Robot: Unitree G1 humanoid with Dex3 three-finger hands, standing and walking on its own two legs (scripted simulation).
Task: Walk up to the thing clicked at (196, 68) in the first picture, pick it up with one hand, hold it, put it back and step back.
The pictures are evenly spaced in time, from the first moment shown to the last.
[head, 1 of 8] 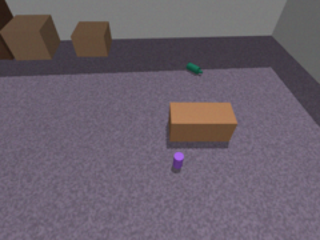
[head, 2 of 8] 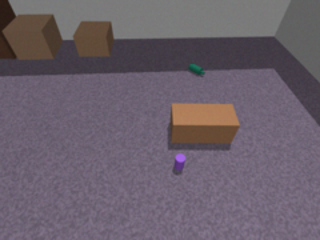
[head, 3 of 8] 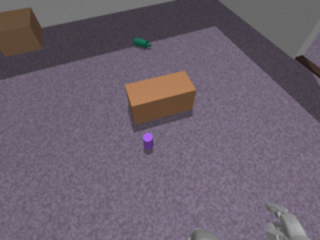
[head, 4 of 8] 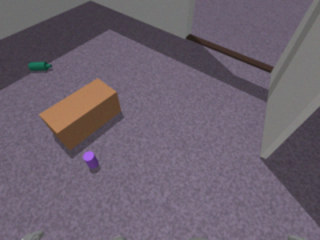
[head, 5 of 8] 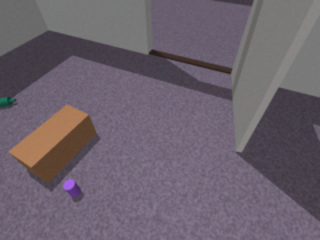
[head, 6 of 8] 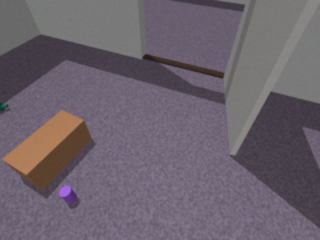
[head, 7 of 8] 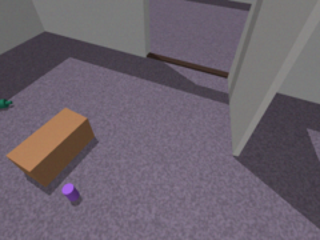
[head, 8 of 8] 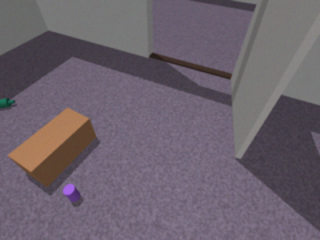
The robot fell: no
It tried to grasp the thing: no
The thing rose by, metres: 0.00
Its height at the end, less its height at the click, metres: +0.00
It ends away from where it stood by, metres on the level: 0.00
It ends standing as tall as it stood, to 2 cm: yes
